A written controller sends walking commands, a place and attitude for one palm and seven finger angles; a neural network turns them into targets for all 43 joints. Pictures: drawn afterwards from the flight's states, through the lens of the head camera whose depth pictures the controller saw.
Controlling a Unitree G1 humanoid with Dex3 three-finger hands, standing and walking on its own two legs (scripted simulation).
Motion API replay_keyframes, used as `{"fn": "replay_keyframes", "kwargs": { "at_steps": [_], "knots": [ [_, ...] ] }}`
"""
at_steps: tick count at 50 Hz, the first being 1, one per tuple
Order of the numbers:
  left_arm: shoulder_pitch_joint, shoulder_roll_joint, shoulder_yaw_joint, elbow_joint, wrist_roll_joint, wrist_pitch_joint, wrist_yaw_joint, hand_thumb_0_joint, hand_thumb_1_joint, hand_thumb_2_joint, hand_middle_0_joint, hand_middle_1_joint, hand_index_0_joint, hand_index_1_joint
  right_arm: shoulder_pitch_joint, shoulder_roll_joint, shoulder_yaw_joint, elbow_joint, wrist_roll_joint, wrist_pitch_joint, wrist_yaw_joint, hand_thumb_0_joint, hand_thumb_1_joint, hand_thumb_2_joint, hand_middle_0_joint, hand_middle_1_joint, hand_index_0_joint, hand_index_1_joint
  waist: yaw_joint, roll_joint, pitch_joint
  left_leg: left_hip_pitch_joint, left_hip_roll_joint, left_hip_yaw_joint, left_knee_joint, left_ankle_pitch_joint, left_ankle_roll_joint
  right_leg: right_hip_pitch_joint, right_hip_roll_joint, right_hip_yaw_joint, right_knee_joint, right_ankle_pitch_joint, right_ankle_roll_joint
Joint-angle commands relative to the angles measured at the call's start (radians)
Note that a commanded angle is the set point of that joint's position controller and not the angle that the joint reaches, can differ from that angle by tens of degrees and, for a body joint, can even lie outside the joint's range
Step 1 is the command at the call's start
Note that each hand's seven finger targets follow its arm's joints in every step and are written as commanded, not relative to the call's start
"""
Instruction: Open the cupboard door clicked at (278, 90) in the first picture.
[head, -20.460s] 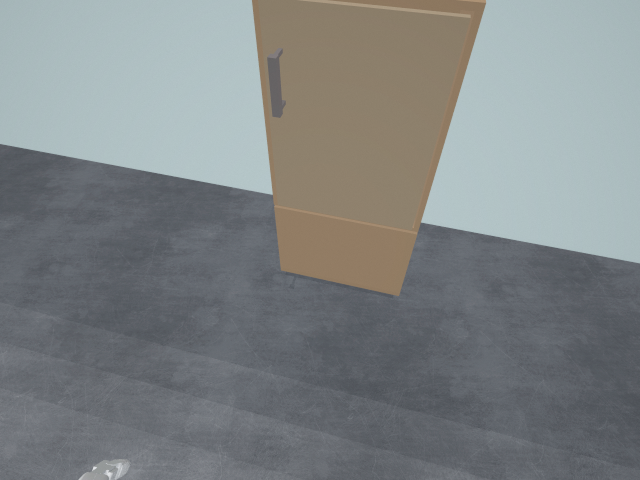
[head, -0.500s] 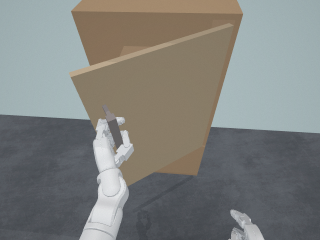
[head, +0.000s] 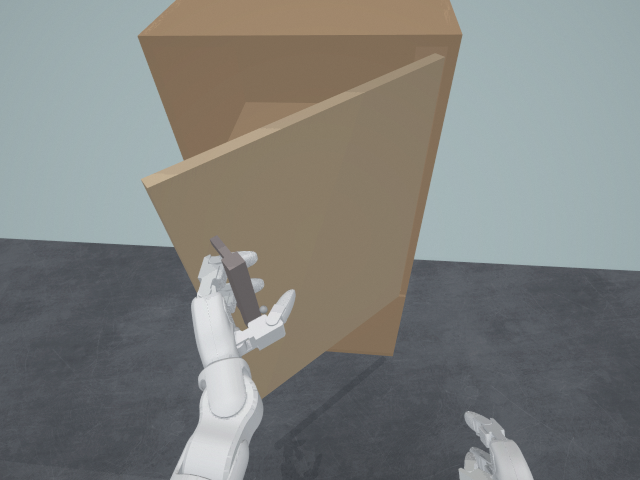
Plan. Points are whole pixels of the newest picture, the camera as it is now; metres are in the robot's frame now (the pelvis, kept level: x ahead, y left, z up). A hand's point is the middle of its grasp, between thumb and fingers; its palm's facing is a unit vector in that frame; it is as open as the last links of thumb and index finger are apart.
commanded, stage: open thumb and fingers to let go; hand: left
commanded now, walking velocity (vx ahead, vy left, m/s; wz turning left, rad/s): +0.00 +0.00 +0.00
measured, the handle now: (237, 285) +0.34 +0.13 +0.07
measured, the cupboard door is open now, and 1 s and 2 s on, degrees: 44 46 44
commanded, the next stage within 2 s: slide the hand sideways off the handle in 0.48 s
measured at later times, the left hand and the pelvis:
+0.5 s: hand (264, 307) +0.31 +0.09 +0.07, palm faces +0.31 -0.95 +0.00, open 14.5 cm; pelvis +0.00 +0.02 +0.00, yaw -1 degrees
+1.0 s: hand (262, 341) +0.26 +0.08 +0.07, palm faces -0.15 -0.99 +0.01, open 16.1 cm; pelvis +0.00 +0.04 +0.00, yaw -2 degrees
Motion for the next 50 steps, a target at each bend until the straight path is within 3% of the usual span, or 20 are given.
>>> {"fn": "replay_keyframes", "kwargs": {
  "at_steps": [1,3,5,10,13,15,21,23,29,30,31,33,35,36,38,40,42,46,47,50],
  "knots": [
    [-0.273,-0.020,-0.009,-0.216,0.025,-0.080,0.010,0.000,-0.360,0.360,-0.310,-1.215,-0.310,-1.215,-0.097,-0.076,-0.032,-0.155,0.004,-0.051,-0.005,0.000,-0.900,-0.900,0.200,0.300,0.200,0.300,-0.017,-0.128,-0.178,0.022,-0.040,0.018,-0.054,0.104,0.047,0.125,-0.050,0.125,-0.198,0.169,0.062],
    [-0.255,-0.011,-0.003,-0.207,0.031,-0.079,0.016,0.000,-0.500,0.300,-0.300,-1.200,-0.300,-1.200,-0.093,-0.078,-0.036,-0.156,0.004,-0.051,-0.005,0.000,-0.900,-0.900,0.200,0.300,0.200,0.300,-0.010,-0.140,-0.197,0.021,-0.039,0.017,-0.054,0.114,0.048,0.134,-0.049,0.123,-0.190,0.187,0.061],
    [-0.299,-0.023,-0.017,-0.203,0.036,-0.075,0.020,0.000,-0.500,0.300,-0.300,-1.200,-0.300,-1.200,-0.092,-0.077,-0.033,-0.156,0.003,-0.051,-0.005,0.000,-0.900,-0.900,0.200,0.300,0.200,0.300,-0.016,-0.126,-0.195,0.018,-0.041,0.018,-0.052,0.110,0.048,0.123,-0.047,0.117,-0.184,0.175,0.059],
    [-0.317,-0.042,-0.027,-0.184,0.042,-0.067,0.034,0.000,-0.500,0.300,-0.258,-0.950,-0.258,-0.950,-0.089,-0.078,-0.036,-0.156,0.003,-0.051,-0.004,0.000,-0.900,-0.900,0.200,0.300,0.200,0.300,-0.014,-0.115,-0.212,0.031,-0.039,0.021,-0.053,0.122,0.049,0.113,-0.037,0.098,-0.168,0.179,0.054],
    [-0.289,-0.038,-0.023,-0.176,0.045,-0.061,0.037,0.000,-0.500,0.300,-0.233,-0.800,-0.233,-0.800,-0.078,-0.080,-0.037,-0.157,0.004,-0.046,-0.003,0.000,-0.900,-0.900,0.200,0.300,0.200,0.300,-0.011,-0.150,-0.210,0.026,-0.035,0.017,-0.059,0.146,0.048,0.128,-0.035,0.089,-0.158,0.219,0.053],
    [-0.274,-0.048,-0.032,-0.198,0.049,-0.060,0.036,0.000,-0.500,0.300,-0.217,-0.700,-0.217,-0.700,-0.072,-0.078,-0.038,-0.163,0.003,-0.045,-0.001,0.000,-0.900,-0.900,0.200,0.300,0.200,0.300,-0.004,-0.130,-0.231,0.037,-0.035,0.021,-0.058,0.164,0.048,0.134,-0.030,0.081,-0.147,0.242,0.050],
    [-0.278,-0.055,-0.035,-0.222,0.039,-0.051,0.047,0.000,-0.500,0.300,-0.167,-0.400,-0.167,-0.400,-0.079,-0.078,-0.034,-0.170,0.005,-0.045,0.002,0.000,-0.900,-0.900,0.200,0.300,0.200,0.300,-0.011,-0.112,-0.199,0.041,-0.032,0.018,-0.059,0.153,0.045,0.110,-0.022,0.069,-0.147,0.209,0.046],
    [-0.234,-0.058,-0.032,-0.215,0.038,-0.046,0.053,0.000,-0.500,0.300,-0.150,-0.300,-0.150,-0.300,-0.084,-0.077,-0.033,-0.174,0.008,-0.042,0.004,0.000,-0.900,-0.900,0.200,0.300,0.200,0.300,0.000,-0.122,-0.182,0.032,-0.031,0.014,-0.067,0.143,0.043,0.110,-0.020,0.064,-0.147,0.186,0.043],
    [-0.310,-0.074,-0.047,-0.213,0.050,-0.032,0.080,0.000,-0.500,0.300,-0.150,-0.300,-0.150,-0.300,-0.097,-0.074,-0.028,-0.168,0.005,-0.039,0.004,0.000,-0.900,-0.900,0.200,0.300,0.200,0.300,-0.010,-0.096,-0.183,0.033,-0.032,0.007,-0.065,0.114,0.041,0.075,-0.015,0.051,-0.135,0.129,0.039],
    [-0.268,0.029,-0.221,-0.190,0.152,-0.068,-0.129,0.000,-0.500,0.300,-0.150,-0.300,-0.150,-0.300,-0.023,-0.110,-0.025,-0.133,0.012,-0.036,0.008,0.000,-0.900,-0.900,0.200,0.300,0.200,0.300,-0.081,-0.164,-0.144,0.063,-0.032,0.009,-0.055,0.141,0.058,0.037,-0.017,0.077,-0.120,0.220,0.041],
    [-0.322,0.101,-0.143,-0.248,0.112,-0.109,-0.241,0.000,-0.500,0.300,-0.150,-0.300,-0.150,-0.300,-0.022,-0.109,-0.032,-0.168,0.022,-0.040,0.000,0.000,-0.900,-0.900,0.200,0.300,0.200,0.300,-0.058,-0.133,-0.198,0.058,-0.033,0.009,-0.048,0.159,0.066,0.063,-0.022,0.077,-0.106,0.264,0.038],
    [-0.348,0.123,-0.161,-0.304,0.062,-0.149,-0.408,0.000,-0.500,0.300,-0.150,-0.300,-0.150,-0.300,-0.024,-0.111,-0.029,-0.187,0.039,-0.055,-0.011,0.000,-0.900,-0.900,0.200,0.300,0.200,0.300,-0.052,-0.035,-0.249,0.102,-0.037,0.008,-0.046,0.177,0.065,0.077,-0.024,0.082,-0.089,0.286,0.033],
    [-0.291,0.102,-0.154,-0.264,-0.047,-0.141,-0.539,0.000,-0.500,0.300,-0.150,-0.300,-0.150,-0.300,-0.031,-0.109,-0.016,-0.213,0.063,-0.078,-0.019,0.000,-0.900,-0.900,0.200,0.300,0.200,0.300,-0.051,-0.041,-0.199,0.095,-0.037,-0.001,-0.060,0.135,0.064,0.069,-0.014,0.068,-0.108,0.241,0.035],
    [-0.305,0.099,-0.124,-0.254,-0.104,-0.125,-0.563,0.000,-0.500,0.300,-0.150,-0.300,-0.150,-0.300,-0.046,-0.109,-0.010,-0.220,0.074,-0.089,-0.025,0.000,-0.900,-0.900,0.200,0.300,0.200,0.300,-0.049,-0.065,-0.180,0.078,-0.039,-0.005,-0.067,0.089,0.061,0.065,-0.011,0.067,-0.127,0.184,0.040],
    [-0.291,0.083,-0.074,-0.223,-0.168,-0.096,-0.553,0.000,-0.500,0.300,-0.150,-0.300,-0.150,-0.300,-0.060,-0.113,-0.004,-0.222,0.084,-0.112,-0.029,0.000,-0.900,-0.900,0.200,0.300,0.200,0.300,-0.041,-0.106,-0.125,0.059,-0.036,-0.019,-0.089,0.034,0.052,0.041,-0.006,0.047,-0.143,0.093,0.043],
    [-0.223,0.092,-0.026,-0.240,-0.180,-0.083,-0.510,0.000,-0.500,0.300,-0.150,-0.300,-0.150,-0.300,-0.060,-0.114,-0.004,-0.233,0.083,-0.127,-0.021,0.000,-0.900,-0.900,0.200,0.300,0.200,0.300,-0.007,-0.113,-0.149,0.059,-0.037,-0.020,-0.107,0.031,0.047,0.061,-0.005,0.037,-0.138,0.069,0.042],
    [-0.168,0.146,0.023,-0.282,-0.151,-0.088,-0.466,0.000,-0.500,0.300,-0.150,-0.300,-0.150,-0.300,-0.054,-0.117,-0.010,-0.238,0.077,-0.134,-0.010,0.000,-0.900,-0.900,0.200,0.300,0.200,0.300,0.018,-0.085,-0.180,0.066,-0.035,-0.012,-0.108,0.080,0.045,0.090,-0.006,0.039,-0.122,0.112,0.037],
    [-0.064,0.137,0.004,-0.346,-0.097,-0.100,-0.429,0.000,-0.500,0.300,-0.150,-0.300,-0.150,-0.300,-0.035,-0.108,-0.014,-0.259,0.069,-0.133,0.014,0.000,-0.900,-0.900,0.200,0.300,0.200,0.300,0.015,-0.097,-0.166,0.061,-0.028,0.002,-0.101,0.124,0.044,0.089,-0.005,0.038,-0.100,0.171,0.037],
    [-0.026,0.170,0.034,-0.355,-0.092,-0.100,-0.425,0.000,-0.500,0.300,-0.150,-0.300,-0.150,-0.300,-0.036,-0.112,-0.017,-0.265,0.067,-0.131,0.015,0.000,-0.900,-0.900,0.200,0.300,0.200,0.300,0.029,-0.095,-0.168,0.051,-0.027,0.003,-0.101,0.125,0.045,0.101,-0.005,0.042,-0.099,0.168,0.035],
    [-0.004,0.182,0.044,-0.386,-0.086,-0.101,-0.421,0.000,-0.500,0.300,-0.150,-0.300,-0.150,-0.300,-0.036,-0.107,-0.012,-0.273,0.065,-0.125,0.015,0.000,-0.900,-0.900,0.200,0.300,0.200,0.300,0.021,-0.072,-0.135,0.030,-0.028,0.013,-0.096,0.090,0.045,0.085,-0.005,0.050,-0.102,0.141,0.036]
  ]
}}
